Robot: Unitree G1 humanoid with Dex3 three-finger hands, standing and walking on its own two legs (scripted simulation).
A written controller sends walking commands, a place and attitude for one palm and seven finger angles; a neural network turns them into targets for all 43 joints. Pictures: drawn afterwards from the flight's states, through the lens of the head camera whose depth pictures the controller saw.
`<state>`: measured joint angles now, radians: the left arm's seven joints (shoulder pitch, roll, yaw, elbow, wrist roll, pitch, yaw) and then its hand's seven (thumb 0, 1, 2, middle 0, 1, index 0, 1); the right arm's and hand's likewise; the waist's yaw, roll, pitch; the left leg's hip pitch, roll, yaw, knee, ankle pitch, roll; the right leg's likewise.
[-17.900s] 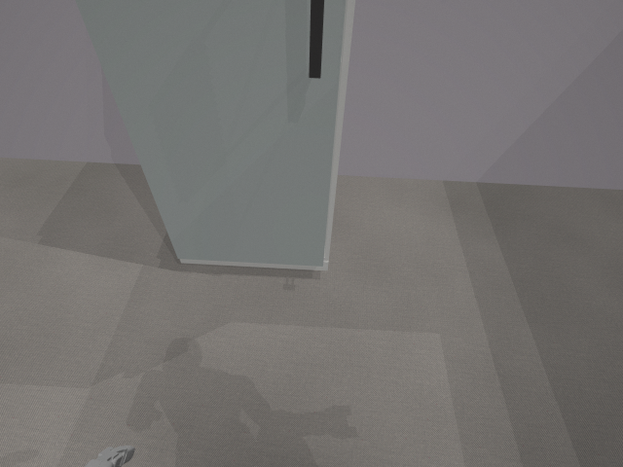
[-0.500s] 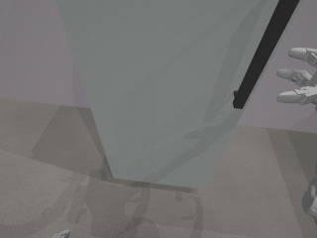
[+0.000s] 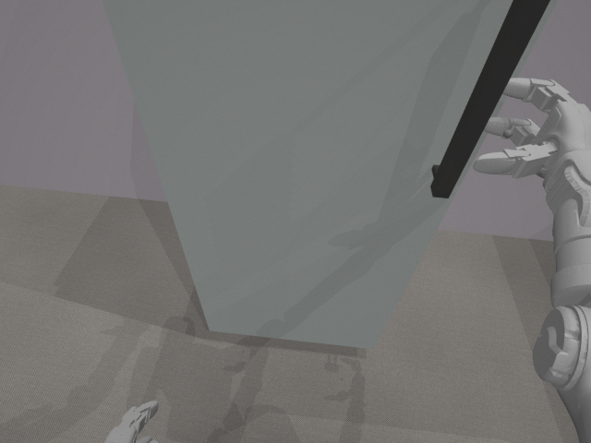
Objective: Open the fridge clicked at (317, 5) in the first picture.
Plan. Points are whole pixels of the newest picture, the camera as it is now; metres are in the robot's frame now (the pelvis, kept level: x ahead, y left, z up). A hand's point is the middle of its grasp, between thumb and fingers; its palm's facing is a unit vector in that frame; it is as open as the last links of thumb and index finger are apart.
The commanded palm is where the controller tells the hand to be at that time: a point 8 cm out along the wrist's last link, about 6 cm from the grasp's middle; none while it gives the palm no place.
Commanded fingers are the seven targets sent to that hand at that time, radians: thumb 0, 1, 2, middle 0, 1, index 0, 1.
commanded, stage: feel for the door with the fingertips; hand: right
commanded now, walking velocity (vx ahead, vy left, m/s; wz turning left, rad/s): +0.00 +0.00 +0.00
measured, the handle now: (481, 87) +0.52 -0.17 +0.25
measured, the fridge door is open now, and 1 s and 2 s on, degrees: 0 0 0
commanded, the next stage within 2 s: slide the fingers in behind the handle in 0.24 s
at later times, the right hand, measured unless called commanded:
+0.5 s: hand (506, 123) +0.48 -0.20 +0.23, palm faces +0.01 +1.00 +0.01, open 13.4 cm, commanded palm +0.45 -0.26 +0.23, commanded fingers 0.00 0.50 -0.30 0.30 1.20 0.30 1.20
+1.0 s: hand (502, 131) +0.47 -0.20 +0.22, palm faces +0.00 +1.00 +0.00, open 14.0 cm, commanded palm +0.44 -0.25 +0.23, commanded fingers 0.00 0.50 -0.30 0.30 1.20 0.30 1.20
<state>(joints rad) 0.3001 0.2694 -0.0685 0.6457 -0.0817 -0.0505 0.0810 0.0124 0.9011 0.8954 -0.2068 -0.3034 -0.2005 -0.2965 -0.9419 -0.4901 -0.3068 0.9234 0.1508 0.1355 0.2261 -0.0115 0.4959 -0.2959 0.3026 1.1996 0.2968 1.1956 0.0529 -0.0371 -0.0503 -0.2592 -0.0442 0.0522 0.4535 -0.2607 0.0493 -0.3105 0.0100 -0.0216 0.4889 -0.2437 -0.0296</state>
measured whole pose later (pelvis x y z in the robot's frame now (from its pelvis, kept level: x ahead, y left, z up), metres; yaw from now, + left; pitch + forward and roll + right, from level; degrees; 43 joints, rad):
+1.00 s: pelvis +0.00 -0.01 +0.00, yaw +0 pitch +5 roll +1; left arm 0.33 0.29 -0.05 0.67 -0.07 -0.09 0.08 0.01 0.90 0.90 -0.21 -0.30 -0.20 -0.30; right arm -0.95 -0.47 -0.28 0.91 0.17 0.11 0.23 -0.01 0.50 -0.30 0.30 1.20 0.30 1.20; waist 0.06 -0.04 -0.05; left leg -0.28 -0.04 0.05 0.45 -0.26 0.03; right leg -0.33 0.02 -0.03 0.50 -0.25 -0.04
